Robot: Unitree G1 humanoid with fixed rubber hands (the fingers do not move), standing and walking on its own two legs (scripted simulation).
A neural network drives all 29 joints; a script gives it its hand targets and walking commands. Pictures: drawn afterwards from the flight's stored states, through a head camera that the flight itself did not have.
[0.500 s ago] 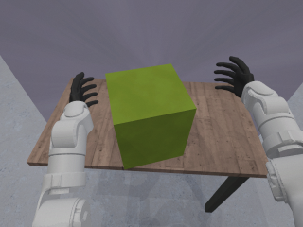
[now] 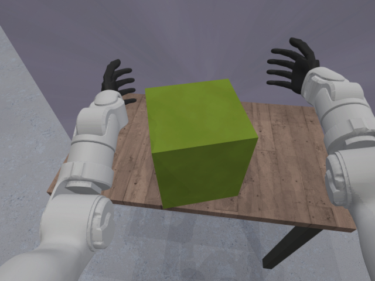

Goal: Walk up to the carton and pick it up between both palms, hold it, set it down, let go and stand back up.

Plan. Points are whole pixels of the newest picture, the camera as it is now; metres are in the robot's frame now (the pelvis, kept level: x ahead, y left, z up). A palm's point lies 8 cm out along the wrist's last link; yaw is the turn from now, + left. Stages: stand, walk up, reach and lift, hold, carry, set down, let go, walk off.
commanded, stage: reach and lift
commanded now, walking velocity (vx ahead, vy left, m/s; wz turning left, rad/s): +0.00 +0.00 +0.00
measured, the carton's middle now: (194, 145) +0.44 +0.09 +0.01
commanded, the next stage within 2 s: none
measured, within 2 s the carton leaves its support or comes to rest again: neither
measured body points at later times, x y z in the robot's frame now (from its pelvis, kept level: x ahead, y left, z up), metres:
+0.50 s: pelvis -0.01 +0.00 -0.01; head +0.10 -0.03 +0.43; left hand +0.38 +0.23 +0.06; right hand +0.52 -0.10 +0.07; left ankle -0.01 +0.14 -0.74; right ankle +0.00 -0.08 -0.74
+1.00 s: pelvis -0.01 -0.02 -0.01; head +0.07 -0.03 +0.43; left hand +0.39 +0.23 +0.07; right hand +0.51 -0.09 +0.09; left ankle -0.01 +0.14 -0.74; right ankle +0.00 -0.08 -0.74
